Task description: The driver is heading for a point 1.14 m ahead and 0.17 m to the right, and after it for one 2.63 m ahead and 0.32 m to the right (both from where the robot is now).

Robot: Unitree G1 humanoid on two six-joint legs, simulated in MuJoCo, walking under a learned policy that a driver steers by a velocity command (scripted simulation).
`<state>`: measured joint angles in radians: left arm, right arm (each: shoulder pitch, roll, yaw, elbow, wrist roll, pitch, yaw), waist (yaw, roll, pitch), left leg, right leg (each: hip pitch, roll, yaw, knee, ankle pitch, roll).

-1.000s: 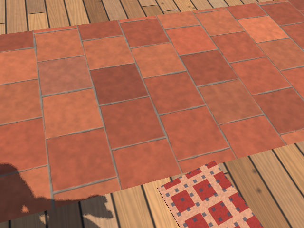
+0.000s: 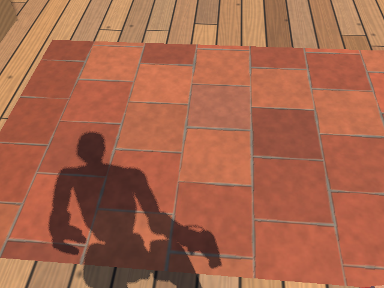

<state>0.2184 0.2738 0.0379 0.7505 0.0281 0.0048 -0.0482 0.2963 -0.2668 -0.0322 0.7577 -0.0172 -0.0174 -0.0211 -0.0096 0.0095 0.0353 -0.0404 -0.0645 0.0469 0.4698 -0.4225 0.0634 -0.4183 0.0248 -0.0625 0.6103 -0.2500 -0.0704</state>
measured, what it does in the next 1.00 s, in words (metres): walks ahead: right foot, then left foot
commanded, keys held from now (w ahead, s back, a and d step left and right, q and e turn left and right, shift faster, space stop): e+shift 0.36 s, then shift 0.08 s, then q+shift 0.56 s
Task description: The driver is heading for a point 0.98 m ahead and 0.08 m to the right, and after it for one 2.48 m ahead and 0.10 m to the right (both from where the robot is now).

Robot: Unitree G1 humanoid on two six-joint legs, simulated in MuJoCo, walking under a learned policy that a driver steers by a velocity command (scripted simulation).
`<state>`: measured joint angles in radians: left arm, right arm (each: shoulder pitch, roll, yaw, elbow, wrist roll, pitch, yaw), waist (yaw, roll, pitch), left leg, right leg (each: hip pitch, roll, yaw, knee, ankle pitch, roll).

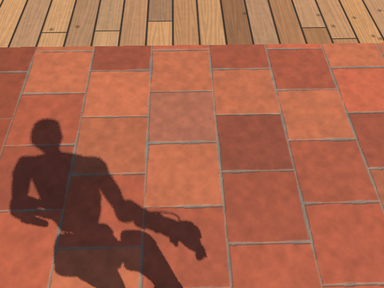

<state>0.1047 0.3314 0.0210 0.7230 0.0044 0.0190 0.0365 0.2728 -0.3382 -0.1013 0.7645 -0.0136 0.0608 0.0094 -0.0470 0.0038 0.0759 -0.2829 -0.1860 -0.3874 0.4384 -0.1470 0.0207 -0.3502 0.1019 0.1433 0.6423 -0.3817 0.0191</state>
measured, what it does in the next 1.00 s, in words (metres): walks ahead, turning right: right foot, then left foot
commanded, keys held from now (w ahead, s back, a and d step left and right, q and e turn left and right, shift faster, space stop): w+q+shift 0.08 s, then w+shift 0.20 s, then w+e+shift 0.72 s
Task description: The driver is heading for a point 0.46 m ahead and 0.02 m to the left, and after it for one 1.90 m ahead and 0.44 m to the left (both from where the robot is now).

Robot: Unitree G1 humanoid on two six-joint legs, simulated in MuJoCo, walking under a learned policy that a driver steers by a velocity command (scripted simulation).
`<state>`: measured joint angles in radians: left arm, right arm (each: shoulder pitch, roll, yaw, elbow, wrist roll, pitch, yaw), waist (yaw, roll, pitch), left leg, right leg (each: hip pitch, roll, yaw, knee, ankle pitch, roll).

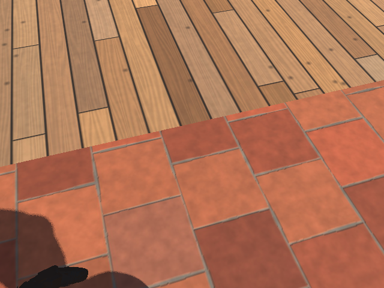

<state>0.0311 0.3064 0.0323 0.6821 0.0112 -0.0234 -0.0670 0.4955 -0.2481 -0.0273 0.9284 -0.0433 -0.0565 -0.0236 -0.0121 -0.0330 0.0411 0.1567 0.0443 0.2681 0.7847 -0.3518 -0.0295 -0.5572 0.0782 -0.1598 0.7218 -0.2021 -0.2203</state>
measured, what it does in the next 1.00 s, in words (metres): walks ahead, turning left: left foot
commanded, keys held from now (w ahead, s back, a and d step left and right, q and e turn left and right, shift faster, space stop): w+e+shift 0.16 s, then w+shift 0.02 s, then w+q+shift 0.02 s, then q+shift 0.80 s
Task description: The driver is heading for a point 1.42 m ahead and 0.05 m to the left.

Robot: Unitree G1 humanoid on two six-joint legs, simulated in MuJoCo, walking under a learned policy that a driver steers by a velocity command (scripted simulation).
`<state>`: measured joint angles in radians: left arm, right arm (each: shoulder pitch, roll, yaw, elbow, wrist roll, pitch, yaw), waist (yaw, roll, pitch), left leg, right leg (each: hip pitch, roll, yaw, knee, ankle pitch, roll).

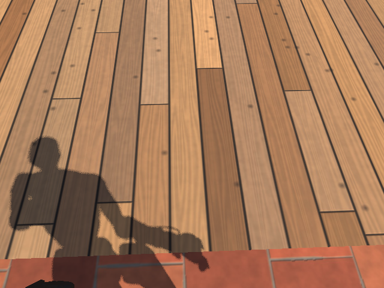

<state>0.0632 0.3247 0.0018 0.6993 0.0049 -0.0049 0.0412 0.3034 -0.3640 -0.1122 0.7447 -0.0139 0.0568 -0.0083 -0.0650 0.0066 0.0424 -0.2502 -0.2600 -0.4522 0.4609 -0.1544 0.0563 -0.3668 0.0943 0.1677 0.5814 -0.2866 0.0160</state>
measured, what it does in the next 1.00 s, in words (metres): walks ahead: right foot, then left foot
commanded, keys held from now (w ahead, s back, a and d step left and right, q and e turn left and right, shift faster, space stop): q+shift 0.24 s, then shift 0.12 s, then e+shift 0.22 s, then w+e+shift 0.42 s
